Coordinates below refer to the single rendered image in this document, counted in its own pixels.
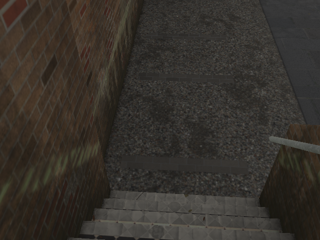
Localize stairs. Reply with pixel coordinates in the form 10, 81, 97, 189
67, 190, 296, 240

